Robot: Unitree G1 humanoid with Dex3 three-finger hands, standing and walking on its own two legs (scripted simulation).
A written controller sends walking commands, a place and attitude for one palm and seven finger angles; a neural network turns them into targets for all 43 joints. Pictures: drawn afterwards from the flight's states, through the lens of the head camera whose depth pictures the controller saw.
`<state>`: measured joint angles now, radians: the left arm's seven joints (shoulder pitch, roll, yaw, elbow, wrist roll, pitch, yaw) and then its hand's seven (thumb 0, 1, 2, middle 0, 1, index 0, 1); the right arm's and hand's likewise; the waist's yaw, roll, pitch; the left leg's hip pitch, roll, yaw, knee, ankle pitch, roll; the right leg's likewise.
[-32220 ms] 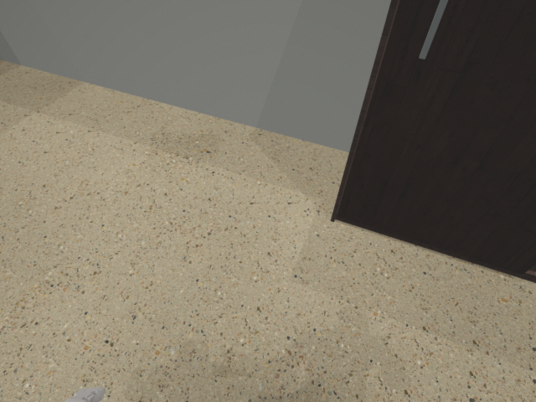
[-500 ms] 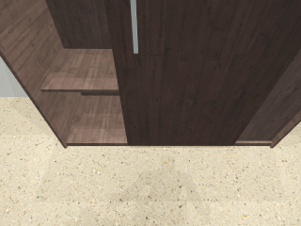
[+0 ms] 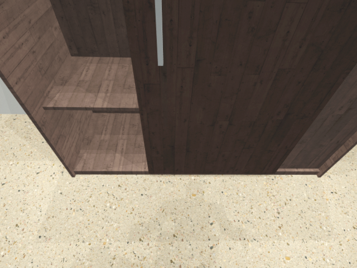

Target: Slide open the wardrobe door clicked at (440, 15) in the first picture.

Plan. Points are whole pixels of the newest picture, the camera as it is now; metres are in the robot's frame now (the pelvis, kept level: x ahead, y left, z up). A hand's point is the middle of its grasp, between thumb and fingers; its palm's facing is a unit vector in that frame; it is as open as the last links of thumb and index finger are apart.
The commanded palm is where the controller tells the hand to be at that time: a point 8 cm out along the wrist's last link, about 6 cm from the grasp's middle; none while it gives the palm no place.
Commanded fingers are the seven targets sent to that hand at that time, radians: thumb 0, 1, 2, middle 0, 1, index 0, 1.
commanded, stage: look to check the result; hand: left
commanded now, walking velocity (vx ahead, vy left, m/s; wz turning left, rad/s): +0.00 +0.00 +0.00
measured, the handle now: (159, 16) +0.72 +0.10 +0.21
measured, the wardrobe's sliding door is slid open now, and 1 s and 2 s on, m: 0.47 0.47 0.47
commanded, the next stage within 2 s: stand and wait in 0.40 s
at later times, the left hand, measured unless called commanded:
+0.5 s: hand out of the picture +0.10 +0.24 -0.16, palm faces -0.03 -0.95 -0.32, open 7.4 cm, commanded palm none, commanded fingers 0.00 0.90 0.90 -0.20 -0.30 -0.20 -0.30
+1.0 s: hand out of the picture +0.10 +0.23 -0.16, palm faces -0.04 -0.95 -0.32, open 7.4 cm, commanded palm none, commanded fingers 0.00 0.90 0.90 -0.20 -0.30 -0.20 -0.30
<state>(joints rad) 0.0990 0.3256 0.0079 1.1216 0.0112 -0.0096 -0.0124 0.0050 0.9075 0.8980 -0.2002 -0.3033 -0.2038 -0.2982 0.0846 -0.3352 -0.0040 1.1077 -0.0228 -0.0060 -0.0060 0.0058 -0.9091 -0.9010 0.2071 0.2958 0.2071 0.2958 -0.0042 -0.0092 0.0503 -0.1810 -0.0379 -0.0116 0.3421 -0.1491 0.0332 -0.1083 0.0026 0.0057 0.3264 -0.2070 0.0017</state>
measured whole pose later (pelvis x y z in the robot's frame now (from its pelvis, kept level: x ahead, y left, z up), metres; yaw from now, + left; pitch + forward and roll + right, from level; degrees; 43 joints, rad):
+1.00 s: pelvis +0.02 -0.01 +0.00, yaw -1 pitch -1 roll +0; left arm 0.11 0.33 0.01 1.12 0.01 -0.01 0.00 0.01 0.91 0.90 -0.20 -0.30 -0.20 -0.30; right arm 0.10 -0.33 0.00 1.12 -0.02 -0.01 -0.01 0.01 -0.91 -0.90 0.21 0.30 0.21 0.30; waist -0.01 0.00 0.05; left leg -0.13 -0.02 0.00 0.32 -0.17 0.02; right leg -0.06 0.01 0.02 0.30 -0.22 -0.01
